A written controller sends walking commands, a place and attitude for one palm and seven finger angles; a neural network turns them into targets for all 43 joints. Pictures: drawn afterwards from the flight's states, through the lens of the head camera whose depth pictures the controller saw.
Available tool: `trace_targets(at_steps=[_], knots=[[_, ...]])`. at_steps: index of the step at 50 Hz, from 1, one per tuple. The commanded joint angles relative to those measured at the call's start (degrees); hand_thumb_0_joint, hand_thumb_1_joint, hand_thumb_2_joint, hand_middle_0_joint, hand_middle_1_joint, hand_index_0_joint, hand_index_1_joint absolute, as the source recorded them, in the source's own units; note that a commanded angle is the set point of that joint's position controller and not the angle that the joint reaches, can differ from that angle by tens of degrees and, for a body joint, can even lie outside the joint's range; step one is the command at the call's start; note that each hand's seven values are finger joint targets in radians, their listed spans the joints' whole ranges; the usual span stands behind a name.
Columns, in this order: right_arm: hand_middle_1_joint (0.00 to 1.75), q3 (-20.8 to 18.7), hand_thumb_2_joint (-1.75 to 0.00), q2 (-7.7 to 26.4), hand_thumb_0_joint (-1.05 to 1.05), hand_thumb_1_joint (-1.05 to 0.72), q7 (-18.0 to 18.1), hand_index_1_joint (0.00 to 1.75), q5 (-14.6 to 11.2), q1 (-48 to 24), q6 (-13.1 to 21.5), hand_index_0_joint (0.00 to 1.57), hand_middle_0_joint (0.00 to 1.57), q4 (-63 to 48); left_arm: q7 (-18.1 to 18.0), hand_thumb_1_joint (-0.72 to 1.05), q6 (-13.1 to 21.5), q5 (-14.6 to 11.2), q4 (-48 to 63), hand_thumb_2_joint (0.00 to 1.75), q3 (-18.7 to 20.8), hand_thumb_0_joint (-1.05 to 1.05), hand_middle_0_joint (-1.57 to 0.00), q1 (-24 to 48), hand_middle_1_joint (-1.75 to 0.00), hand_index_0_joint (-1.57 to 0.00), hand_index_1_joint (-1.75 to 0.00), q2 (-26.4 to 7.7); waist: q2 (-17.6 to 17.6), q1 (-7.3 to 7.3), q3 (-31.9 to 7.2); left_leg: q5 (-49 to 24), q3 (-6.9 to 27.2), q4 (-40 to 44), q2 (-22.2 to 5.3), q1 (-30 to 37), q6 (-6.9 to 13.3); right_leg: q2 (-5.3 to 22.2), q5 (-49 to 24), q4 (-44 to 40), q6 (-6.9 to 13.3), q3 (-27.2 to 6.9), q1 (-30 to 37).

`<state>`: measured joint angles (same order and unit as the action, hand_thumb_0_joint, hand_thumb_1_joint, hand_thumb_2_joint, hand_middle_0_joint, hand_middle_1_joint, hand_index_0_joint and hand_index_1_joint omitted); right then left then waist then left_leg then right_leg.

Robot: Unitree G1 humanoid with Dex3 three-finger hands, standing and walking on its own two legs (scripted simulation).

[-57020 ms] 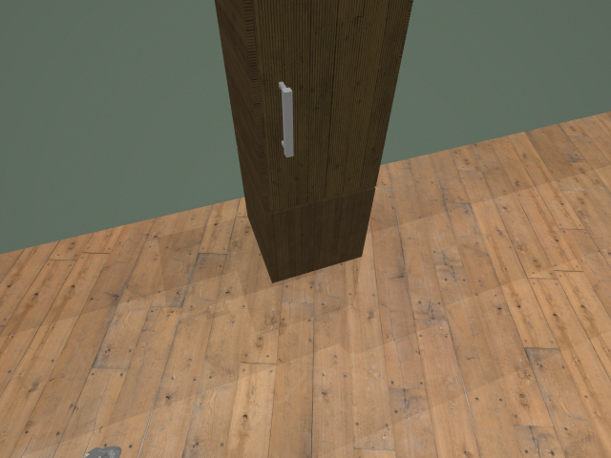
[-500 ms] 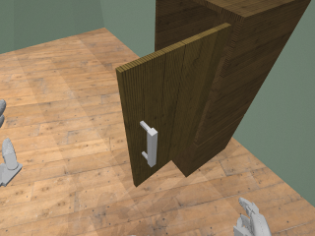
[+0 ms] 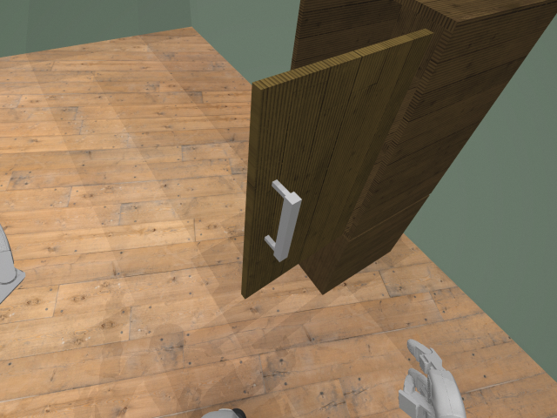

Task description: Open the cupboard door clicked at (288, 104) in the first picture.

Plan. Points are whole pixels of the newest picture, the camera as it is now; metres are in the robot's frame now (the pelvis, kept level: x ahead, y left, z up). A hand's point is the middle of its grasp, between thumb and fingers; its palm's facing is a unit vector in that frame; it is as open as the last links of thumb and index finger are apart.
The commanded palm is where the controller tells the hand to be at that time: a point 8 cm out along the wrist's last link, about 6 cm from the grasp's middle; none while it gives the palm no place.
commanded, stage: step back with the hand held close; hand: left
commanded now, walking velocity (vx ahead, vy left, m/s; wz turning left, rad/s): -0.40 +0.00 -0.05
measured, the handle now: (279, 223) +0.44 +0.03 -0.02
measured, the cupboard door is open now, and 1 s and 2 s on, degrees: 94 94 94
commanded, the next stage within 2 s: stop stepping back and stand still in 0.08 s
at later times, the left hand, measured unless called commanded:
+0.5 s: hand (15, 364) +0.13 +0.23 +0.18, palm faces +0.39 -0.82 -0.41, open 7.4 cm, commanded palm +0.08 +0.27 +0.18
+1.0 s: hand out of the picture +0.09 +0.21 +0.16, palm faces +0.29 -0.84 -0.46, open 7.4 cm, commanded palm +0.03 +0.26 +0.18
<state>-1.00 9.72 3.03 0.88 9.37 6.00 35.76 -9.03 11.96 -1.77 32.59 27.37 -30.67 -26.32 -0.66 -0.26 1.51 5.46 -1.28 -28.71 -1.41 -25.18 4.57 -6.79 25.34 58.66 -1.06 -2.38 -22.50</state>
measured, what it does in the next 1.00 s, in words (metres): walks backwards: right foot, then left foot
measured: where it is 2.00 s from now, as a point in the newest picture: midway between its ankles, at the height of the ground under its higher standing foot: outside the picture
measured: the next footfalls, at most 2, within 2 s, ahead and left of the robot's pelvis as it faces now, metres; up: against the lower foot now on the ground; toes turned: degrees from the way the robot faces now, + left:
right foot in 0.28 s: -0.18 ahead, -0.10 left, +0.00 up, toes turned -8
left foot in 0.44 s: -0.03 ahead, +0.09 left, +0.00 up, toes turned -6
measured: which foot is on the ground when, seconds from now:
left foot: down 0.00-0.30, up 0.32-0.42, down 0.44-1.00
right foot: up 0.00-0.26, down 0.28-1.00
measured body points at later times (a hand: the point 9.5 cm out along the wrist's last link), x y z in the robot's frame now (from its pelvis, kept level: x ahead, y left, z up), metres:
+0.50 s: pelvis -0.10 -0.01 -0.02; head -0.12 +0.00 +0.43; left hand +0.11 +0.28 +0.20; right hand -0.02 -0.29 -0.11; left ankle +0.00 +0.07 -0.74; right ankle -0.23 -0.10 -0.73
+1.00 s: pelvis -0.15 -0.02 +0.00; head -0.15 -0.01 +0.45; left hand +0.07 +0.26 +0.18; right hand -0.01 -0.27 -0.08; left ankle -0.07 +0.09 -0.74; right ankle -0.22 -0.10 -0.74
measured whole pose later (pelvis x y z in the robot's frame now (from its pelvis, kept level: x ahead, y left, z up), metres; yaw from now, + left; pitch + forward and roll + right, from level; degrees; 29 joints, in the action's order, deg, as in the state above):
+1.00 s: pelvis -0.15 -0.02 +0.00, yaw -7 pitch +0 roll -1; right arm 0.8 11.0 3.7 -0.4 11.1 6.7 35.9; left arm -7.7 10.8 -2.3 26.1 22.7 -31.1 -22.4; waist 0.9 1.4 -0.1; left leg 10.0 -0.3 -30.5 -1.0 -20.1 0.3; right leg -3.4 20.6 27.1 2.8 1.6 -6.1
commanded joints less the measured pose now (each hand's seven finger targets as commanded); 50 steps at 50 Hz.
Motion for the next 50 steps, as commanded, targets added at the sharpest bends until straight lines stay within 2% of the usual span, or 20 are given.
trace_targets(at_steps=[1,8,11,13,14,16,18,21,23,24,26,29,31,32,36,37,40,42,44,50], knots=[[0.30,-2.42,-0.90,8.94,0.00,-0.90,-0.09,0.30,0.51,-3.22,4.37,0.20,0.20,-6.01,-1.24,0.90,3.08,-1.30,14.36,0.90,1.35,0.00,-0.20,2.66,-0.30,-0.20,-0.30,-5.62,11.30,0.50,-11.87,8.51,13.41,18.70,-14.40,13.77,2.09,1.80,5.58,-2.92,0.15,1.58,0.97],[0.30,-1.74,-0.90,8.17,0.00,-0.90,-0.36,0.30,1.57,-2.95,2.90,0.20,0.20,-5.74,-0.38,0.90,2.52,-3.19,14.25,0.90,4.18,0.00,-0.20,1.83,-0.30,-0.20,-0.30,-9.55,15.84,0.09,-17.95,4.60,6.96,22.56,-11.43,20.70,-3.67,0.02,7.02,-25.69,2.93,6.59,10.42],[0.30,-1.09,-0.90,7.74,0.00,-0.90,-0.98,0.30,1.17,-3.65,1.17,0.20,0.20,-7.99,0.51,0.90,3.10,-4.44,15.83,0.90,7.63,0.00,-0.20,-3.38,-0.30,-0.20,-0.30,-12.36,13.80,-0.47,-18.12,4.17,0.58,15.42,-6.22,20.18,-6.88,1.44,-2.54,-43.95,3.82,6.88,15.31],[0.30,-0.13,-0.90,7.67,0.00,-0.90,-1.00,0.30,0.52,-4.50,-0.72,0.20,0.20,-8.93,0.06,0.90,3.43,-4.49,15.83,0.90,11.02,0.00,-0.20,-6.04,-0.30,-0.20,-0.30,-15.95,-0.66,0.19,-11.71,8.47,-2.67,-6.82,0.22,20.56,-6.91,15.76,-4.17,-52.26,6.40,-4.30,-1.28],[0.30,0.14,-0.90,8.02,0.00,-0.90,-0.91,0.30,1.37,-4.96,-0.48,0.20,0.20,-8.08,-0.76,0.90,3.74,-4.57,16.72,0.90,13.96,0.00,-0.20,-4.95,-0.30,-0.20,-0.30,-18.62,-1.43,-0.34,-13.54,10.38,-0.89,-16.04,1.02,19.23,-6.86,22.90,-6.34,-51.25,9.64,-7.59,-4.89],[0.30,-0.65,-0.90,8.20,0.00,-0.90,-0.34,0.30,-0.90,-3.09,0.13,0.20,0.20,-8.64,-0.28,0.90,1.51,-3.68,12.95,0.90,8.78,0.00,-0.20,-4.48,-0.30,-0.20,-0.30,-12.40,-9.27,0.55,-7.79,10.17,2.72,-24.69,1.68,3.87,-5.95,21.50,-21.48,-42.85,11.00,-7.74,3.14],[0.30,0.28,-0.90,7.61,0.00,-0.90,0.51,0.30,-1.33,-3.16,0.22,0.20,0.20,-7.92,-0.93,0.90,1.04,-2.45,10.26,0.90,7.67,0.00,-0.20,0.17,-0.30,-0.20,-0.30,-11.51,-3.36,1.66,-3.70,9.37,1.07,-15.34,-0.98,1.84,-4.88,20.14,-30.67,-38.78,8.43,-3.44,8.51],[0.30,-0.63,-0.90,9.76,0.00,-0.90,2.09,0.30,-1.63,-1.38,1.60,0.20,0.20,-6.03,-1.13,0.90,0.90,-1.49,2.45,0.90,3.87,0.00,-0.20,7.54,-0.30,-0.20,-0.30,-9.20,2.51,2.70,-2.65,0.75,0.91,-2.22,-0.20,17.18,-2.25,13.85,-26.11,-31.52,2.22,1.60,2.88],[0.30,-1.18,-0.90,11.21,0.00,-0.90,2.52,0.30,-1.96,-0.71,2.19,0.20,0.20,-6.47,-1.12,0.90,1.45,-1.09,-0.18,0.90,2.78,0.00,-0.20,9.93,-0.30,-0.20,-0.30,-8.82,3.80,1.79,-2.21,-1.40,10.11,1.17,-5.51,16.40,1.82,7.96,-21.53,-26.28,-2.13,2.75,2.88],[0.30,-0.63,-0.90,10.48,0.00,-0.90,2.52,0.30,-1.31,-1.36,2.74,0.20,0.20,-6.15,-0.98,0.90,1.91,-1.00,-0.14,0.90,3.57,0.00,-0.20,7.68,-0.30,-0.20,-0.30,-9.75,9.41,1.62,-3.27,2.95,16.08,5.69,-7.57,14.80,3.59,6.41,-14.27,-23.75,-1.55,3.09,2.48],[0.30,-0.69,-0.90,9.62,0.00,-0.90,2.06,0.30,-0.60,-2.77,3.52,0.20,0.20,-6.58,-0.33,0.90,2.64,-0.96,4.64,0.90,2.92,0.00,-0.20,6.91,-0.30,-0.20,-0.30,-9.05,9.54,0.83,-2.66,23.10,23.07,18.54,-10.82,3.28,3.25,4.89,4.58,-21.80,0.65,2.87,11.06],[0.30,-1.31,-0.90,9.36,0.00,-0.90,1.80,0.30,-0.61,-2.68,3.38,0.20,0.20,-8.01,-0.33,0.90,3.26,-0.89,8.74,0.90,6.48,0.00,-0.20,0.12,-0.30,-0.20,-0.30,-11.07,8.28,-0.10,-2.57,24.37,10.42,13.08,-3.54,-3.88,-2.31,6.35,2.45,-37.13,2.98,2.12,19.75],[0.30,-1.79,-0.90,8.02,0.00,-0.90,0.70,0.30,-0.90,-1.78,2.33,0.20,0.20,-7.85,-0.09,0.90,3.20,-1.39,9.36,0.90,6.11,0.00,-0.20,-3.64,-0.30,-0.20,-0.30,-10.06,-7.64,0.31,-2.34,10.74,1.95,-12.61,2.25,0.65,-5.35,19.70,7.93,-49.74,7.61,-15.40,8.24],[0.30,-2.12,-0.90,8.87,0.00,-0.90,0.52,0.30,-1.00,-1.47,2.05,0.20,0.20,-7.00,-0.44,0.90,3.07,-1.53,9.70,0.90,6.63,0.00,-0.20,-2.26,-0.30,-0.20,-0.30,-10.11,-8.27,0.35,0.16,10.31,2.13,-21.58,2.15,-3.85,-5.47,23.37,-2.14,-49.90,10.29,-18.19,7.17],[0.30,-0.50,-0.90,7.21,0.00,-0.90,1.67,0.30,-1.00,0.40,3.76,0.20,0.20,-6.19,-1.39,0.90,4.53,-0.33,4.18,0.90,5.98,0.00,-0.20,2.46,-0.30,-0.20,-0.30,-9.13,-0.69,1.18,-3.83,7.93,-0.76,-5.76,0.29,1.59,-4.10,17.80,-41.16,-35.18,7.37,-4.97,18.53],[0.30,-0.63,-0.90,7.57,0.00,-0.90,1.96,0.30,-0.91,0.94,3.95,0.20,0.20,-5.68,-1.39,0.90,4.35,-0.61,2.49,0.90,5.21,0.00,-0.20,3.47,-0.30,-0.20,-0.30,-8.39,-0.18,1.56,-5.65,0.14,-1.45,-0.58,1.45,9.01,-3.53,15.21,-41.50,-33.09,4.80,-2.56,16.72],[0.30,-1.93,-0.90,10.04,0.00,-0.90,2.39,0.30,-1.89,0.77,3.97,0.20,0.20,-6.44,-0.76,0.90,3.92,-1.12,1.27,0.90,2.78,0.00,-0.20,4.67,-0.30,-0.20,-0.30,-7.13,3.16,0.90,-9.14,-23.76,5.78,0.51,-5.52,23.94,0.42,8.06,-30.96,-26.95,-2.65,1.08,9.04],[0.30,-1.13,-0.90,8.92,0.00,-0.90,1.87,0.30,-1.33,-0.03,3.44,0.20,0.20,-6.73,-0.19,0.90,3.15,-0.41,1.78,0.90,2.67,0.00,-0.20,3.47,-0.30,-0.20,-0.30,-7.43,7.09,0.82,-8.66,-26.24,10.12,1.68,-7.64,19.61,2.06,6.41,-19.85,-27.18,-1.90,2.08,9.22],[0.30,-1.12,-0.90,9.20,0.00,-0.90,1.66,0.30,-1.15,-1.38,3.81,0.20,0.20,-6.87,0.35,0.90,3.04,-0.27,4.62,0.90,2.35,0.00,-0.20,3.73,-0.30,-0.20,-0.30,-7.52,6.51,0.35,-5.85,-11.61,9.80,4.54,-7.35,12.96,0.44,6.31,-10.09,-33.32,-0.61,1.44,11.74],[0.30,-0.85,-0.90,7.86,0.00,-0.90,1.42,0.30,-1.08,-1.94,2.53,0.20,0.20,-8.16,-0.32,0.90,2.55,-1.35,6.66,0.90,4.34,0.00,-0.20,-0.27,-0.30,-0.20,-0.30,-8.27,-0.86,1.15,-4.46,3.66,2.73,-3.12,-0.63,11.73,-3.71,14.07,-15.48,-42.85,3.92,-6.95,8.28]])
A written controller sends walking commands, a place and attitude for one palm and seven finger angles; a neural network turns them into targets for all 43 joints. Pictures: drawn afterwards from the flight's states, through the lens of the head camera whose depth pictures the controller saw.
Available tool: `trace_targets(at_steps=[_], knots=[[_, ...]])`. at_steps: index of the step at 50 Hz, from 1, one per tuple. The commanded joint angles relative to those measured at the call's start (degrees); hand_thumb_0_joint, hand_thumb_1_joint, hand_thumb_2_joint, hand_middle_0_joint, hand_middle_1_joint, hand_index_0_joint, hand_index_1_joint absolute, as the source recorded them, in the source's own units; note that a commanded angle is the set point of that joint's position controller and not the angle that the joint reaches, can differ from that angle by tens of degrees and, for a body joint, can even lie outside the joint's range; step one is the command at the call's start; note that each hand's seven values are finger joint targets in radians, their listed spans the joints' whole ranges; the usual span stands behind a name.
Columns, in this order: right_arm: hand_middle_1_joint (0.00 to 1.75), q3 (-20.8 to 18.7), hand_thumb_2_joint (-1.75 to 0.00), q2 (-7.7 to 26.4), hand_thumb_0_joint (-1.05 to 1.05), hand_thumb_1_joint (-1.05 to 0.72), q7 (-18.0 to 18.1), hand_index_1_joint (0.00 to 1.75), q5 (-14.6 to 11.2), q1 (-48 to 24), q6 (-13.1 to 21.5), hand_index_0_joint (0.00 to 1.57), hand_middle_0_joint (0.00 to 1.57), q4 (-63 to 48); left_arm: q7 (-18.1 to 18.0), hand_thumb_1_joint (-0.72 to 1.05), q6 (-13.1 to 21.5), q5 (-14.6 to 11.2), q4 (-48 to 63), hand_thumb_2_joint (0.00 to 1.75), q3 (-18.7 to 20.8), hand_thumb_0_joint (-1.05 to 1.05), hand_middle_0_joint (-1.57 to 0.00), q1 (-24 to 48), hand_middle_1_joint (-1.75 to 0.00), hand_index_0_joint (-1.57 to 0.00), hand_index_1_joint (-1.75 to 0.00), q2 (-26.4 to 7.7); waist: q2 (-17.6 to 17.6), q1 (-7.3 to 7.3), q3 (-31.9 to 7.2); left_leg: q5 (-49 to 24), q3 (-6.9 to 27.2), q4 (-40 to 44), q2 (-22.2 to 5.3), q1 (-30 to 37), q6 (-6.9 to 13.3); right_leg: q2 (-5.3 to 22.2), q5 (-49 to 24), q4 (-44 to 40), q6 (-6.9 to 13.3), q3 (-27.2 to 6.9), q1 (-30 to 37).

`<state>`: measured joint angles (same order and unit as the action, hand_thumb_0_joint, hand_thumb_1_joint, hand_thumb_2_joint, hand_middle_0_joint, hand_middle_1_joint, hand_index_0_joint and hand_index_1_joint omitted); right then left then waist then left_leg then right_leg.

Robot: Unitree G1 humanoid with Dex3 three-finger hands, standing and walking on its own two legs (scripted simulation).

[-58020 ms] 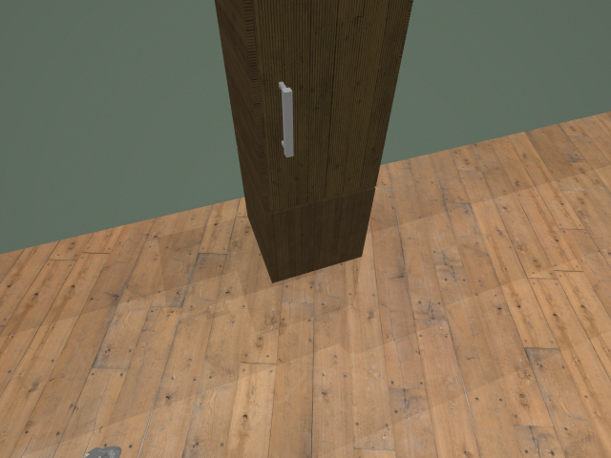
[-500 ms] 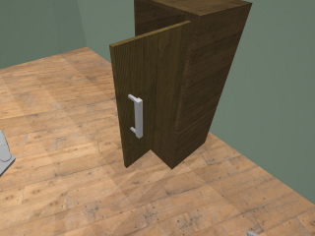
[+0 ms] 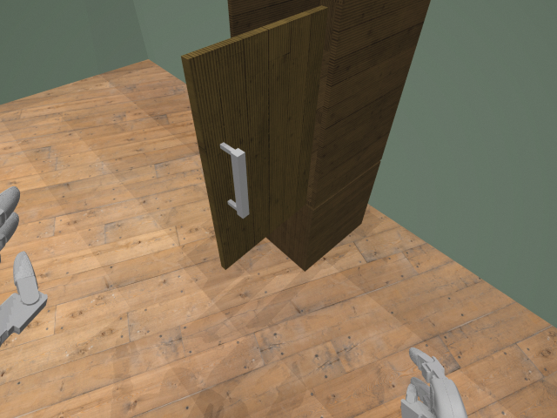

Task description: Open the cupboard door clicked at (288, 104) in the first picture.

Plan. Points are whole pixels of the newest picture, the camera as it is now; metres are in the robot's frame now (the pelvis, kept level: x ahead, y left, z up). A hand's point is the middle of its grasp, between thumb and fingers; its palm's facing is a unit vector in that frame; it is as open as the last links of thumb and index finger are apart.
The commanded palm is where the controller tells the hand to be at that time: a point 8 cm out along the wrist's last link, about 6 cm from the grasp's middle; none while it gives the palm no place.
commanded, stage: stop stepping back and stand still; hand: left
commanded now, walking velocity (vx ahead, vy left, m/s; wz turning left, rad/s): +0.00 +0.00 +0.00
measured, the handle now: (234, 181) +0.58 +0.12 -0.02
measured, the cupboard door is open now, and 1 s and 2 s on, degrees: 94 94 94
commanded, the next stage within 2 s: let the arm hang, fingers relaxed in 0.10 s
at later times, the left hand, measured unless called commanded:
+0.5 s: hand out of the picture +0.02 +0.20 -0.18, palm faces +0.00 -0.99 -0.15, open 7.3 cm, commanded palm none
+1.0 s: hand out of the picture -0.10 +0.18 -0.17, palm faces +0.09 -0.97 -0.21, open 7.3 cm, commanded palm none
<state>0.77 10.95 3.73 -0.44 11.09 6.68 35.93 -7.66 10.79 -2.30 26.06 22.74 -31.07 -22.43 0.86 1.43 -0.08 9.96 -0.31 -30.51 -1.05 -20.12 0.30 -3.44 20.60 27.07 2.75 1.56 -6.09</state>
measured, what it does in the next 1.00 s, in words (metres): stands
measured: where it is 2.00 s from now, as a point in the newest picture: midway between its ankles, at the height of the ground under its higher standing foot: outside the picture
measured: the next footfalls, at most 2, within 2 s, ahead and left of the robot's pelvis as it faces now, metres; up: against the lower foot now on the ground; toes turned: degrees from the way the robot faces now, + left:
none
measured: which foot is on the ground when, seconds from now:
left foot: down 0.00-1.00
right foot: down 0.00-1.00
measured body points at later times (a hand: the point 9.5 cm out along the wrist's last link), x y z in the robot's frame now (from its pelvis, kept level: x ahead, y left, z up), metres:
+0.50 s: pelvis -0.02 +0.02 +0.00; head -0.01 +0.05 +0.45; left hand +0.02 +0.25 -0.16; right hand +0.05 -0.24 -0.13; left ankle +0.07 +0.12 -0.73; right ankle -0.07 -0.09 -0.73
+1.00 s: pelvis -0.02 +0.02 +0.00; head -0.02 +0.01 +0.45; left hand -0.10 +0.23 -0.15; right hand -0.02 -0.19 -0.17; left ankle +0.07 +0.12 -0.73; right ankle -0.07 -0.09 -0.73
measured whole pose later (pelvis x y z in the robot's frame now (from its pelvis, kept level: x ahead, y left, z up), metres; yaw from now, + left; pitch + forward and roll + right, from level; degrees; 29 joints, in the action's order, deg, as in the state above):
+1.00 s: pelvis -0.02 +0.02 +0.00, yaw +2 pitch -2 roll +0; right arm -0.2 7.2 1.9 0.9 16.6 -1.8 66.0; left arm -2.3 -0.5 0.5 -66.8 0.4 -24.3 -7.7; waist 1.6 0.2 1.2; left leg 5.8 0.3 -25.2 2.2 -17.4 2.0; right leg -0.4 19.8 26.8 1.2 3.0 -5.1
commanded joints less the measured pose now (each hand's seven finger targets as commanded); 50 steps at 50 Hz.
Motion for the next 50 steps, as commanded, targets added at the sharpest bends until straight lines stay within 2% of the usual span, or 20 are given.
trace_targets(at_steps=[1,4,7,9,10,11,12,13,14,16,18,20,22,23,24,28,29,34,43,50], knots=[[0.30,-2.47,-0.90,6.67,0.00,-0.90,0.90,0.30,0.31,-3.74,1.65,0.20,0.20,-8.41,-1.75,0.90,3.62,-0.81,12.41,0.90,8.88,0.00,-0.20,0.59,-0.30,-0.20,-0.30,-11.91,-0.46,-0.54,-2.33,-2.16,1.68,-0.28,-1.11,7.53,0.58,10.13,-12.27,-10.77,-0.07,-10.36,-8.63],[0.30,-2.49,-0.90,7.38,0.00,-0.90,1.61,0.30,0.50,-4.05,1.71,0.20,0.20,-8.50,-1.64,0.90,3.39,-0.60,11.95,0.90,8.11,0.00,-0.20,4.14,-0.30,-0.20,-0.30,-11.97,4.46,-0.67,-2.72,-8.72,3.40,4.11,-2.94,12.21,1.01,5.84,-12.04,-8.58,-2.37,-5.50,-9.19],[0.30,-2.21,-0.90,7.33,0.00,-0.90,1.91,0.30,0.36,-3.75,2.17,0.20,0.20,-8.74,-1.47,0.90,3.32,-0.31,11.49,0.90,6.84,0.00,-0.20,5.21,-0.30,-0.20,-0.30,-11.23,5.73,-0.94,-3.51,-7.80,5.58,7.97,-4.42,12.36,1.86,3.47,-9.85,-7.82,-3.45,-3.29,-7.03],[0.30,-2.20,-0.90,7.47,0.00,-0.90,1.94,0.30,0.37,-3.82,2.66,0.20,0.20,-8.69,-1.34,0.90,3.09,-0.37,10.98,0.90,6.30,0.00,-0.20,4.42,-0.30,-0.20,-0.30,-10.84,4.32,-1.07,-3.67,-4.76,5.72,8.92,-4.23,11.75,1.72,3.43,-8.77,-8.75,-3.44,-3.01,-6.23],[0.30,-4.90,-0.90,18.17,0.00,-0.90,-3.34,0.30,0.50,-7.17,3.93,0.20,0.20,5.71,6.60,0.90,-5.61,4.58,-34.78,0.90,-15.72,0.00,-0.20,5.85,-0.30,-0.20,-0.30,0.53,4.53,-0.61,-0.67,-16.93,9.42,0.00,-6.16,1.74,3.13,7.45,-15.71,0.88,-1.44,-0.95,-9.29],[0.30,-5.02,-0.90,15.57,0.00,-0.90,-3.33,0.30,0.09,-3.15,0.23,0.20,0.20,5.90,7.51,0.90,-9.46,3.90,-36.77,0.90,-14.80,0.00,-0.20,5.54,-0.30,-0.20,-0.30,0.13,3.37,-1.25,-4.38,-16.63,7.15,0.24,-6.23,5.02,2.87,7.88,-11.86,0.10,-1.20,-3.13,-8.46],[0.30,-4.33,-0.90,14.66,0.00,-0.90,-3.14,0.30,0.77,-2.59,-0.90,0.20,0.20,6.02,7.73,0.90,-10.09,3.98,-38.53,0.90,-15.73,0.00,-0.20,6.84,-0.30,-0.20,-0.30,1.12,1.27,-1.67,-5.27,-11.91,8.97,0.80,-6.97,2.76,3.72,7.21,-6.62,0.49,-0.73,-2.83,-8.56],[0.30,-3.67,-0.90,14.58,0.00,-0.90,-3.13,0.30,1.07,-3.10,-1.82,0.20,0.20,6.06,7.89,0.90,-10.10,4.20,-41.19,0.90,-16.07,0.00,-0.20,8.78,-0.30,-0.20,-0.30,0.34,-2.17,-1.89,-4.08,-8.53,10.19,1.49,-6.60,0.67,4.27,6.79,-4.70,0.13,-0.38,-2.79,-8.06],[0.30,-3.38,-0.90,14.33,0.00,-0.90,-3.06,0.30,1.36,-3.49,-2.39,0.20,0.20,6.34,7.96,0.90,-9.89,4.45,-44.46,0.90,-16.55,0.00,-0.20,10.72,-0.30,-0.20,-0.30,-0.56,-9.09,-1.99,-3.95,-7.37,10.58,1.31,-6.09,1.04,4.12,6.98,-4.33,-1.20,0.16,-3.83,-7.56],[0.30,-3.25,-0.90,14.71,0.00,-0.90,-3.21,0.30,1.66,-4.13,-3.68,0.20,0.20,8.41,7.93,0.90,-9.90,4.21,-51.64,0.90,-17.25,0.00,-0.20,14.74,-0.30,-0.20,-0.30,-1.58,-12.28,-1.09,-2.41,-3.81,9.59,-0.56,-3.66,2.87,3.35,9.72,-2.08,-4.26,1.86,-6.34,-10.75],[0.30,-2.89,-0.90,14.08,0.00,-0.90,-3.33,0.30,2.02,-3.52,-5.12,0.20,0.20,10.76,7.46,0.90,-10.51,3.86,-58.71,0.90,-18.38,0.00,-0.20,18.04,-0.30,-0.20,-0.30,-1.71,-9.19,-0.19,-0.76,-4.10,8.63,-0.48,-2.66,5.27,2.52,10.58,-0.54,-5.02,2.79,-6.46,-12.57],[0.30,-2.08,-0.90,12.49,0.00,-0.90,-3.22,0.30,2.36,-2.84,-6.17,0.20,0.20,12.78,6.94,0.90,-11.31,3.49,-65.50,0.90,-19.60,0.00,-0.20,17.65,-0.30,-0.20,-0.30,-0.32,0.58,-0.36,0.68,-3.52,10.93,5.18,-3.85,4.83,2.83,8.26,0.96,-3.60,1.41,-5.03,-10.20],[0.30,-1.51,-0.90,11.60,0.00,-0.90,-2.87,0.30,2.34,-2.90,-6.56,0.20,0.20,15.20,6.77,0.90,-11.69,3.22,-72.52,0.90,-20.09,0.00,-0.20,14.17,-0.30,-0.20,-0.30,0.55,7.76,-1.98,0.75,3.07,13.79,11.57,-4.84,1.74,3.46,6.48,0.84,-2.55,0.00,-3.89,-4.79],[0.30,-1.44,-0.90,11.08,0.00,-0.90,-2.68,0.30,2.20,-2.61,-6.70,0.20,0.20,16.26,6.81,0.90,-11.75,3.12,-75.56,0.90,-20.27,0.00,-0.20,12.67,-0.30,-0.20,-0.30,0.99,9.38,-2.32,0.86,6.50,13.88,13.31,-4.69,1.20,3.27,6.40,0.53,-2.81,-0.03,-3.52,-3.52],[0.30,-1.52,-0.90,10.96,0.00,-0.90,-2.45,0.30,1.98,-2.02,-6.84,0.20,0.20,17.20,6.82,0.90,-11.61,3.12,-78.05,0.90,-20.26,0.00,-0.20,11.48,-0.30,-0.20,-0.30,0.97,8.17,-2.68,0.53,7.66,13.67,13.66,-4.50,1.31,3.13,6.51,0.12,-3.88,0.14,-3.44,-2.29],[0.30,-1.71,-0.90,7.89,0.00,-0.90,-1.78,0.30,1.79,1.73,-7.28,0.20,0.20,21.47,6.77,0.90,-11.27,2.92,-85.63,0.90,-20.68,0.00,-0.20,7.44,-0.30,-0.20,-0.30,4.68,10.60,-1.87,-0.42,10.61,11.69,14.13,-3.44,4.43,2.25,7.15,-0.14,-6.43,0.82,-3.73,-3.15],[0.30,-1.95,-0.90,7.88,0.00,-0.90,-1.56,0.30,1.56,2.88,-7.27,0.20,0.20,22.01,6.73,0.90,-11.08,2.95,-86.67,0.90,-20.64,0.00,-0.20,6.37,-0.30,-0.20,-0.30,5.01,7.29,-1.91,-0.68,9.45,11.53,13.75,-3.63,5.89,2.40,7.10,-0.50,-7.37,0.86,-3.34,-3.21],[0.30,-2.23,-0.90,6.32,0.00,-0.90,-1.11,0.30,1.31,6.61,-7.62,0.20,0.20,24.98,6.26,0.90,-10.80,2.86,-90.72,0.90,-21.45,0.00,-0.20,3.47,-0.30,-0.20,-0.30,7.81,2.12,-0.98,2.53,7.66,10.83,12.49,-3.75,7.91,2.62,7.34,0.28,-9.04,0.87,-3.33,-7.04],[0.30,-2.08,-0.90,3.14,0.00,-0.90,-1.28,0.30,1.44,8.98,-7.86,0.20,0.20,27.71,5.37,0.90,-10.78,2.78,-92.88,0.90,-22.02,0.00,-0.20,0.45,-0.30,-0.20,-0.30,9.98,-3.54,-0.96,6.56,6.23,8.99,11.32,-3.11,6.92,2.65,7.94,3.23,-9.26,0.75,-3.85,-10.11],[0.30,-1.52,-0.90,1.04,0.00,-0.90,-1.57,0.30,1.67,9.87,-7.79,0.20,0.20,29.02,5.03,0.90,-10.82,2.70,-91.99,0.90,-21.83,0.00,-0.20,1.62,-0.30,-0.20,-0.30,10.23,-2.17,-1.00,9.14,4.29,7.84,10.28,-2.40,5.66,2.44,8.35,3.95,-9.21,0.80,-4.12,-11.20]])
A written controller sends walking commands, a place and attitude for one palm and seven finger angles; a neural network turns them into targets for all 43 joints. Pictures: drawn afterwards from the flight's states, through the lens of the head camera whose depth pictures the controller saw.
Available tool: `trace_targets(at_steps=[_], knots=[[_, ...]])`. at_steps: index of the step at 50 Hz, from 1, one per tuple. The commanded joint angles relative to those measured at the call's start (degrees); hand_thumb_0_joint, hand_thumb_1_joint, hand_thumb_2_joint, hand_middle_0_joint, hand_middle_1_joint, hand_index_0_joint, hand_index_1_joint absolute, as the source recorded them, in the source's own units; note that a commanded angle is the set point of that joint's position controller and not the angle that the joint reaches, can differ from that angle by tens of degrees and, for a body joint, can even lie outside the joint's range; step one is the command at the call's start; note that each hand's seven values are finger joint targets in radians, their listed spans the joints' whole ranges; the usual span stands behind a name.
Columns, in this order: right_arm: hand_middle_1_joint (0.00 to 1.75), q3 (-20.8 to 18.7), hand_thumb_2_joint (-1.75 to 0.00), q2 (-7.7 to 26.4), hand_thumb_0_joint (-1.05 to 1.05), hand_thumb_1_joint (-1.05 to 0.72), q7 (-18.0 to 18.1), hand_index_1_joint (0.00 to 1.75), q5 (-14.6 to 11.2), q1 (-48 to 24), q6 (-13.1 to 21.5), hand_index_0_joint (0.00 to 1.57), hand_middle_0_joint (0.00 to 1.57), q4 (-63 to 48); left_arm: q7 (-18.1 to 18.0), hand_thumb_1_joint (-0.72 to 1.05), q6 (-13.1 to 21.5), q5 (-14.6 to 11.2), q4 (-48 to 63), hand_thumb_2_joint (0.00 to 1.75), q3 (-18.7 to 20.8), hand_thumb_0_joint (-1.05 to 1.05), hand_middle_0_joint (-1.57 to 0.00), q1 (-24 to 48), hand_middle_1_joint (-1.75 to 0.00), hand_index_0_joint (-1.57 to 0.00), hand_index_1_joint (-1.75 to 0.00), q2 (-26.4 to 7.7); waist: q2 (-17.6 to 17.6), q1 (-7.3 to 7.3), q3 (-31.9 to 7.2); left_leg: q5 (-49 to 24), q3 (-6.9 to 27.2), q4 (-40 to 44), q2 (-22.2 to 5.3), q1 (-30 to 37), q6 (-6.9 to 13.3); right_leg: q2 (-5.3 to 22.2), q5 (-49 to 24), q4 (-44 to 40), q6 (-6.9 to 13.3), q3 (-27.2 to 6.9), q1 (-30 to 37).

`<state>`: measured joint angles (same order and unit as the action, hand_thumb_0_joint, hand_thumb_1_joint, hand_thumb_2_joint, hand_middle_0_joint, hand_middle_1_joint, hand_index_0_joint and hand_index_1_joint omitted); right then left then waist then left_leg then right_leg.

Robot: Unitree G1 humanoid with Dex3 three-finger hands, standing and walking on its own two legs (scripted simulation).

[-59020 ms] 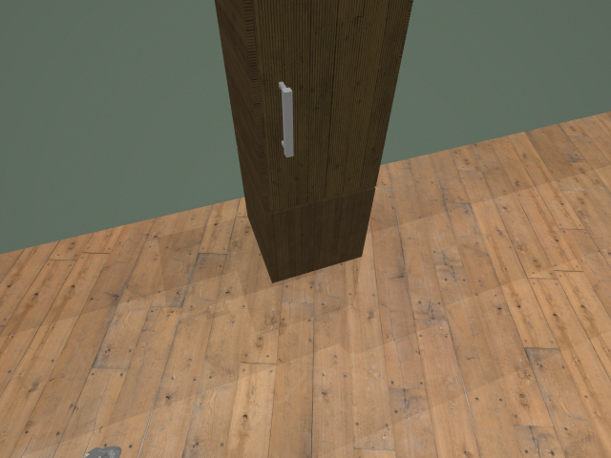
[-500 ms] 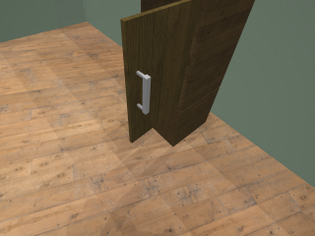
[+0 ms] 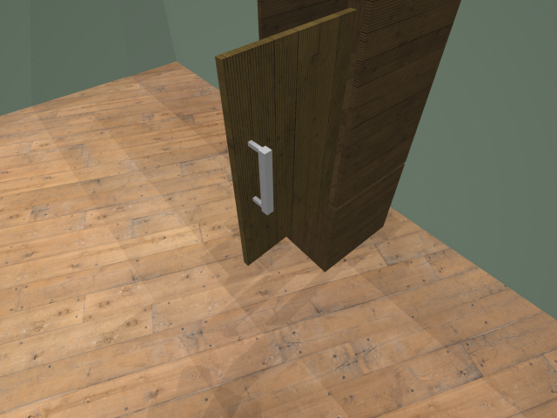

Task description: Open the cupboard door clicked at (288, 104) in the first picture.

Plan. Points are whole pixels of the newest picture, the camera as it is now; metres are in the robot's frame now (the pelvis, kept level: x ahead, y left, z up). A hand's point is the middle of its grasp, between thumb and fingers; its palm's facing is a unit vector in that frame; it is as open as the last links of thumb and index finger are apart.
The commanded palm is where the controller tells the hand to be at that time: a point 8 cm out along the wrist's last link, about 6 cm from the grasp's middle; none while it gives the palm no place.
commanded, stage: let the arm hang, fingers relaxed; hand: left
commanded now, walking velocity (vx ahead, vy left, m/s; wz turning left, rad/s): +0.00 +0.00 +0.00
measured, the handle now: (260, 178) +0.59 +0.08 -0.02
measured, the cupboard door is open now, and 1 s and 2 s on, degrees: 94 94 94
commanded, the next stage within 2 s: look to check the result in 0.30 s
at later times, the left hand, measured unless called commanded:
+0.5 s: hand out of the picture -0.01 +0.13 -0.18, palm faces +0.05 -0.98 -0.17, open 7.3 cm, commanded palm none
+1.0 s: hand out of the picture +0.00 +0.12 -0.18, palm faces +0.05 -0.99 -0.16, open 7.3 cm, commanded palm none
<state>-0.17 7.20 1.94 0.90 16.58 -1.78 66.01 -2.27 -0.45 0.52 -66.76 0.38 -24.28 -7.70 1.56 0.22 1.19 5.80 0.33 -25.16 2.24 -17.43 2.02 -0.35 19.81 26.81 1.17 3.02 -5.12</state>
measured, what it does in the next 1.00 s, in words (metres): stands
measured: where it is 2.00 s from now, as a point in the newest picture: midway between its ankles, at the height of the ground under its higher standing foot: outside the picture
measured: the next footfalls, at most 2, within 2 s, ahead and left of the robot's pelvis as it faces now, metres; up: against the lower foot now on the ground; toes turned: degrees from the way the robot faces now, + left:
none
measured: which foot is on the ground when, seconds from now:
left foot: down 0.00-1.00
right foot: down 0.00-1.00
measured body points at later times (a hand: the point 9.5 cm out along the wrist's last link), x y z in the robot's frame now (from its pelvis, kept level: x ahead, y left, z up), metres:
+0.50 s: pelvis +0.02 -0.03 +0.00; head +0.04 -0.03 +0.45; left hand -0.01 +0.18 -0.16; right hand -0.01 -0.23 -0.16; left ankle +0.09 +0.10 -0.74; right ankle -0.06 -0.10 -0.74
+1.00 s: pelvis +0.04 -0.03 +0.00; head +0.05 -0.03 +0.45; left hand +0.00 +0.18 -0.16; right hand +0.04 -0.25 -0.16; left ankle +0.09 +0.10 -0.74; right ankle -0.06 -0.10 -0.74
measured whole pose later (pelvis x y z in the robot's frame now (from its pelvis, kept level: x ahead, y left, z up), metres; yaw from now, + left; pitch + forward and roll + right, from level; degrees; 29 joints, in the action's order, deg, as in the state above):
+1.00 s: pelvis +0.04 -0.03 +0.00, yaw -1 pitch -2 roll +1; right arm 0.0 8.1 3.1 0.6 13.6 -0.6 65.8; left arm -2.6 0.1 0.3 -65.1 0.5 -19.9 -6.4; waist -1.1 -0.1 3.3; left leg 10.5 0.6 -26.9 0.4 -14.4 -0.3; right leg -2.4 21.2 22.7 3.2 2.7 0.4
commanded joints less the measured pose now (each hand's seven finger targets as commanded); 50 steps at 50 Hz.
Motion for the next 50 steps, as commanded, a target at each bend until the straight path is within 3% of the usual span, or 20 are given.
trace_targets(at_steps=[1,8,20,32,46,50], knots=[[0.30,-0.58,-0.90,4.61,0.00,-0.90,0.25,0.30,0.41,4.21,0.75,0.20,0.20,-1.03,-0.38,0.90,0.52,-0.12,0.98,0.90,0.56,0.00,-0.20,-5.02,-0.30,-0.20,-0.30,-4.20,-2.74,0.06,7.68,7.62,6.97,4.70,-5.66,3.24,0.70,5.40,4.12,-8.97,2.39,-5.79,-12.05],[0.30,-0.28,-0.90,4.14,0.00,-0.90,0.53,0.30,0.46,4.51,1.37,0.20,0.20,-1.00,-0.49,0.90,0.78,-0.27,1.82,0.90,0.91,0.00,-0.20,-3.00,-0.30,-0.20,-0.30,-3.85,0.11,-0.12,7.03,2.56,6.62,3.90,-6.02,3.15,0.70,5.33,-1.33,-8.40,2.27,-5.59,-8.86],[0.30,-0.42,-0.90,3.91,0.00,-0.90,0.96,0.30,0.25,4.32,1.62,0.20,0.20,-1.10,-0.69,0.90,1.00,-0.40,2.26,0.90,1.24,0.00,-0.20,-1.72,-0.30,-0.20,-0.30,-3.27,-1.93,-0.06,4.87,-5.12,5.29,0.45,-6.31,5.46,0.65,5.89,-10.06,-8.96,1.83,-5.15,-5.54],[0.30,-0.37,-0.90,4.49,0.00,-0.90,1.29,0.30,-0.02,2.86,1.48,0.20,0.20,-1.00,-0.91,0.90,0.96,-0.39,1.87,0.90,1.07,0.00,-0.20,-2.92,-0.30,-0.20,-0.30,-3.58,-3.24,-0.14,3.97,-7.51,4.14,-0.99,-6.43,7.11,0.75,6.18,-18.54,-8.57,0.47,-5.02,-3.64],[0.30,-0.34,-0.90,5.52,0.00,-0.90,1.39,0.30,0.01,1.09,1.62,0.20,0.20,-1.40,-0.74,0.90,0.96,-0.34,1.90,0.90,0.98,0.00,-0.20,-2.64,-0.30,-0.20,-0.30,-4.08,-1.81,-0.23,4.71,-7.93,4.07,-0.38,-6.65,7.90,0.69,5.97,-18.68,-9.11,0.21,-5.32,-3.29],[0.30,-0.42,-0.90,5.94,0.00,-0.90,1.36,0.30,-0.05,0.95,1.71,0.20,0.20,-1.54,-0.73,0.90,1.05,-0.33,2.10,0.90,1.00,0.00,-0.20,-2.22,-0.30,-0.20,-0.30,-4.45,-2.95,-0.26,4.34,-8.20,3.83,-0.47,-6.62,8.17,0.63,6.18,-20.11,-9.36,-0.16,-5.12,-2.71]])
